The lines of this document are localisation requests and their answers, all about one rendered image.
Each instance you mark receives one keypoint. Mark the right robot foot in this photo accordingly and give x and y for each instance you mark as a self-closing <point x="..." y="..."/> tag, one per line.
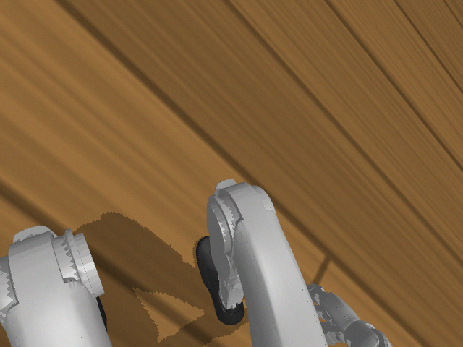
<point x="209" y="275"/>

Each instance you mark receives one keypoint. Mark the right robot arm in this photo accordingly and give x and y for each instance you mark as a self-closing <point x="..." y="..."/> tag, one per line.
<point x="362" y="334"/>

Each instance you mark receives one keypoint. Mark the left robot foot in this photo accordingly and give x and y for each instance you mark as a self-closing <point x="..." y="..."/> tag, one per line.
<point x="102" y="312"/>

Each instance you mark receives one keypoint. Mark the right robot hand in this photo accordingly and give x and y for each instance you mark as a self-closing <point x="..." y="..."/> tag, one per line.
<point x="337" y="314"/>

